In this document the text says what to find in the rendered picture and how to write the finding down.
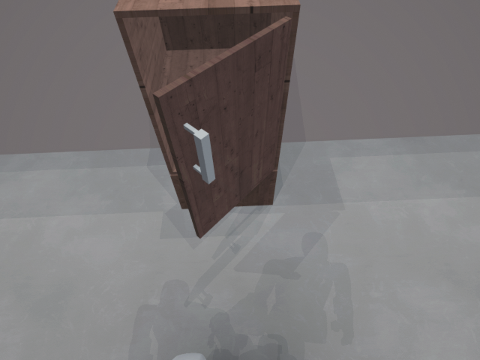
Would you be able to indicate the handle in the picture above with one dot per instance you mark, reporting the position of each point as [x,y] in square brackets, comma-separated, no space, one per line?
[204,153]

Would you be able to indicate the cupboard door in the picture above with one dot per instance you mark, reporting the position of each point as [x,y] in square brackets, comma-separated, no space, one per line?
[235,97]

